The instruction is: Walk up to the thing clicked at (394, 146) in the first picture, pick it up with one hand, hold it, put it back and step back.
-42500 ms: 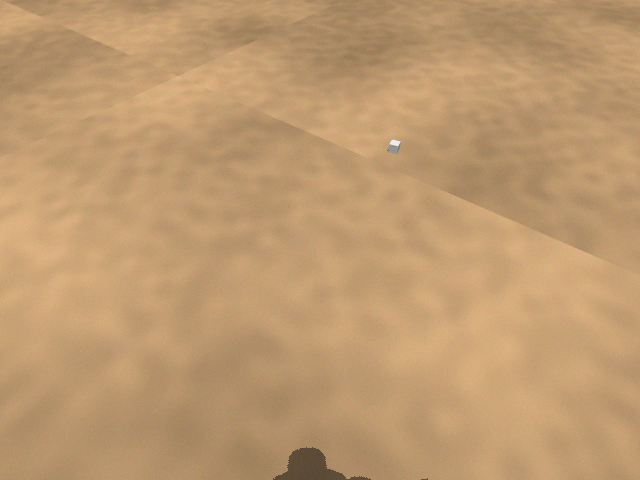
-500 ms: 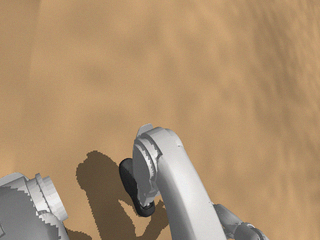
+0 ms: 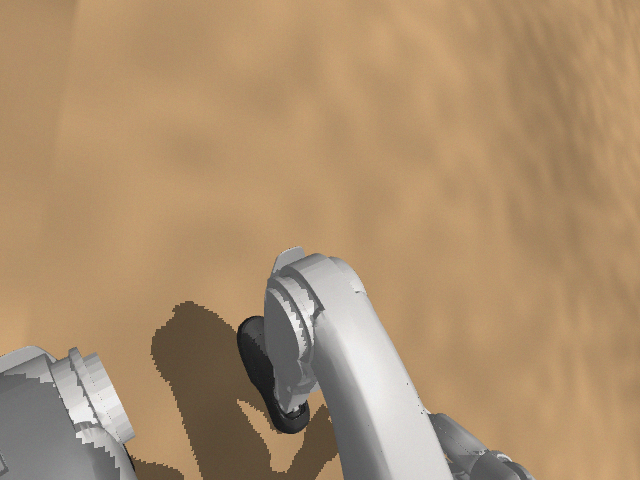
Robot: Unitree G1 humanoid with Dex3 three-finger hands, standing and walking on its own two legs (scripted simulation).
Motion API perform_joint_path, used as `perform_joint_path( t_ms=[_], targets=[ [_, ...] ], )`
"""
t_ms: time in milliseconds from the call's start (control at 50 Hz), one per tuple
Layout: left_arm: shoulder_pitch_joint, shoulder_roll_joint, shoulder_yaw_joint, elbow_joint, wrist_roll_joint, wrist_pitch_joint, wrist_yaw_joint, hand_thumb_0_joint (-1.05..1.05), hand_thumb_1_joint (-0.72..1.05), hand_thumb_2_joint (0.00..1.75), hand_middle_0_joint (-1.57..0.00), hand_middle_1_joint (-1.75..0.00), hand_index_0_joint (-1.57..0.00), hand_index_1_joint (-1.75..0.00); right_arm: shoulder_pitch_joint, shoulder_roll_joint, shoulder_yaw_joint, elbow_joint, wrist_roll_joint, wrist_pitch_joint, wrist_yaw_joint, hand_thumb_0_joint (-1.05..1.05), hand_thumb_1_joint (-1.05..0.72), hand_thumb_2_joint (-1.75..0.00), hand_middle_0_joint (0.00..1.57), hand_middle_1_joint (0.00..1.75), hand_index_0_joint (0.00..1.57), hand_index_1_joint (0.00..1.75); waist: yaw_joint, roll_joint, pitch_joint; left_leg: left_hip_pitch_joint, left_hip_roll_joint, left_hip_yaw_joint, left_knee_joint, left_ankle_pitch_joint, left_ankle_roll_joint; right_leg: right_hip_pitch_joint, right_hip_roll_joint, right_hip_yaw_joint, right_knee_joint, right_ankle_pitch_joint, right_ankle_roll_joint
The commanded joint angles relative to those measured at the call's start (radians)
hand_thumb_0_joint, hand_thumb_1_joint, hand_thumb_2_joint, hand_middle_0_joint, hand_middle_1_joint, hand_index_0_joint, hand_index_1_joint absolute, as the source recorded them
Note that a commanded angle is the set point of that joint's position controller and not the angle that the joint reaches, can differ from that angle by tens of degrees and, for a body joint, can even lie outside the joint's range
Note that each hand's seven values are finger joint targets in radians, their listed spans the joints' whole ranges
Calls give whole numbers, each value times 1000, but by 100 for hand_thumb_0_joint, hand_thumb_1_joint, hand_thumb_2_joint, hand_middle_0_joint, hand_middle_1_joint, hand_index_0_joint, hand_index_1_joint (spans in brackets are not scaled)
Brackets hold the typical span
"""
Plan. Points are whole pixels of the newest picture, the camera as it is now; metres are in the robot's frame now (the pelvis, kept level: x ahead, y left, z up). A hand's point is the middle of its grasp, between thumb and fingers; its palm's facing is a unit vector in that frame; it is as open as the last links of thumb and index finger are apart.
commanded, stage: close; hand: left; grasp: from above
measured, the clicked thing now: out of the picture +0.47 +0.31 -0.28
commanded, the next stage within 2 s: none
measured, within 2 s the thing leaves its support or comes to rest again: neither
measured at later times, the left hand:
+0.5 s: hand out of the picture +0.45 +0.28 -0.27, palm faces -0.50 -0.04 -0.87, open 12.2 cm
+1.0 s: hand out of the picture +0.44 +0.28 -0.27, palm faces -0.48 -0.03 -0.88, open 12.3 cm
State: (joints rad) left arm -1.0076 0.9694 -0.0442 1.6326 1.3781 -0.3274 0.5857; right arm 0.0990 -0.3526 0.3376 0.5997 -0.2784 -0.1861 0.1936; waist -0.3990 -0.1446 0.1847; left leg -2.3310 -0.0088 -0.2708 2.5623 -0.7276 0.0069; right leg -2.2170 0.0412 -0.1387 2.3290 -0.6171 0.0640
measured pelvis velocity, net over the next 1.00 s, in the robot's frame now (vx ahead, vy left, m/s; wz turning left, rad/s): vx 0.00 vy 0.00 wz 0.00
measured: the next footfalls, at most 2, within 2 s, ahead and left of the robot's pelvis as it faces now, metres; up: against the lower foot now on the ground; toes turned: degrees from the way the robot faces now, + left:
none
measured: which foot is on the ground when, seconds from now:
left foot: down 0.00-1.00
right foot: down 0.00-1.00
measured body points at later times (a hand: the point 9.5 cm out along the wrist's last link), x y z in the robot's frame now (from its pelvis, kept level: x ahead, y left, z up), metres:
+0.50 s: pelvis +0.00 +0.00 +0.00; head +0.27 +0.15 +0.32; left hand +0.47 +0.28 -0.22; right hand +0.07 -0.25 -0.05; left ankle +0.06 +0.12 -0.27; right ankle +0.13 -0.14 -0.27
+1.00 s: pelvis +0.00 +0.00 +0.00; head +0.27 +0.15 +0.32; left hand +0.46 +0.28 -0.22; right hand +0.07 -0.25 -0.05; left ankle +0.06 +0.12 -0.27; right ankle +0.13 -0.14 -0.27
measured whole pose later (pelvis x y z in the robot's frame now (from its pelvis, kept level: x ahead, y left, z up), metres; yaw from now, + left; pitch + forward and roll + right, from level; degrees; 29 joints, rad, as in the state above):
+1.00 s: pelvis +0.00 +0.00 +0.00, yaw +0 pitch +27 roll -17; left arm -1.01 0.97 -0.05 1.61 1.39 -0.32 0.59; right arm 0.09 -0.35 0.34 0.61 -0.28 -0.19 0.19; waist -0.39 -0.15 0.18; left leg -2.34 -0.01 -0.27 2.56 -0.73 0.01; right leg -2.22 0.04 -0.14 2.33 -0.62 0.07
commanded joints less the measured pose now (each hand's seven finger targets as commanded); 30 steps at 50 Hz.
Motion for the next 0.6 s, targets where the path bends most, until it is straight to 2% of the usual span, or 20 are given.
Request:
perform_joint_path(
  t_ms=[0, 20, 40, 60, 80, 140, 180, 220, 260, 300, 360, 440, 520, 580],
  targets=[
    [-254, 166, 17, -117, -17, -9, 33, 0, -12, 69, -21, -81, -26, -75, 152, -345, -111, 5, -1, -5, -10, 0, -89, -89, 20, 30, 20, 30, -71, 531, -607, 500, 34, 92, -295, 239, -23, 320, 32, -138, -166, 199, -89],
    [-246, 167, 19, -114, -8, -8, 31, 0, -12, 68, -21, -82, -26, -75, 156, -340, -109, 1, -1, -7, -8, 0, -89, -89, 20, 30, 20, 30, -70, 535, -604, 501, 31, 96, -291, 238, -21, 314, 31, -137, -161, 199, -86],
    [-247, 156, 9, -118, -13, -7, 29, 0, -12, 69, -20, -83, -25, -77, 148, -338, -109, 0, 0, -9, -8, 0, -89, -89, 20, 30, 20, 30, -73, 526, -601, 495, 33, 97, -288, 224, -20, 314, 31, -135, -162, 190, -85],
    [-249, 171, 11, -117, -15, -5, 33, 0, -12, 68, -20, -83, -26, -77, 148, -337, -110, 2, -2, -7, -11, 0, -89, -89, 20, 30, 20, 30, -70, 519, -611, 486, 32, 101, -294, 204, -16, 327, 37, -132, -176, 179, -84],
    [-263, 162, 8, -132, -14, -4, 32, 0, -12, 69, -20, -82, -26, -76, 159, -343, -116, 5, 1, -9, -11, 0, -89, -89, 20, 30, 20, 30, -77, 523, -606, 484, 32, 99, -292, 205, -15, 316, 34, -133, -175, 181, -84],
    [-293, 170, 12, -155, -16, 3, 39, 0, -13, 69, -21, -81, -26, -76, 163, -341, -121, 18, 3, -13, -14, 0, -89, -89, 20, 30, 20, 30, -71, 561, -631, 513, 34, 99, -300, 213, -21, 321, 34, -129, -163, 190, -88],
    [-271, 141, 3, -129, -15, 13, 34, 0, -12, 69, -20, -82, -26, -76, 149, -335, -113, 16, 2, -19, -6, 0, -88, -89, 20, 30, 20, 30, -76, 550, -605, 507, 35, 90, -292, 222, -24, 285, 29, -137, -152, 188, -87],
    [-275, 163, 18, -125, -15, 14, 38, 0, -13, 70, -21, -80, -26, -75, 157, -346, -120, 20, 4, -13, -8, 0, -89, -89, 20, 30, 20, 30, -70, 558, -623, 520, 38, 80, -303, 245, -28, 285, 29, -139, -155, 203, -90],
    [-254, 160, 14, -87, -10, 15, 29, 0, -12, 69, -21, -81, -26, -75, 162, -338, -112, 6, 5, -11, -4, 0, -88, -89, 20, 30, 20, 30, -77, 539, -594, 493, 35, 88, -302, 229, -22, 298, 30, -137, -152, 199, -85],
    [-243, 157, 5, -76, -16, 16, 24, 0, -14, 71, -21, -81, -25, -76, 147, -335, -112, 11, 7, -9, -7, 0, -89, -89, 20, 30, 20, 30, -69, 519, -602, 473, 32, 99, -288, 229, -18, 322, 36, -131, -165, 204, -87],
    [-245, 156, 11, -95, -22, 6, 10, 0, -13, 69, -20, -82, -26, -76, 156, -341, -105, 2, 5, -14, -3, 0, -89, -89, 20, 30, 20, 30, -73, 527, -595, 487, 29, 98, -276, 255, -18, 316, 31, -137, -157, 213, -88],
    [-265, 201, 28, -117, -16, -3, 4, 0, -13, 69, -21, -82, -26, -76, 163, -343, -112, 3, 12, 1, -14, 0, -89, -89, 20, 30, 20, 30, -65, 539, -638, 500, 34, 93, -290, 248, -19, 333, 34, -133, -163, 208, -89],
    [-252, 163, 21, -126, -11, -11, 7, 0, -12, 70, -21, -83, -26, -76, 160, -339, -117, 1, 1, 5, -13, 0, -89, -89, 20, 30, 20, 30, -67, 533, -608, 494, 31, 91, -290, 229, -23, 299, 35, -142, -161, 184, -91],
    [-274, 176, 32, -161, -3, -22, 7, 0, -14, 70, -19, -84, -24, -78, 181, -338, -115, 3, 2, 9, -9, 0, -89, -89, 20, 30, 20, 30, -65, 581, -636, 529, 34, 83, -293, 266, -28, 295, 33, -144, -145, 214, -90]
  ],
)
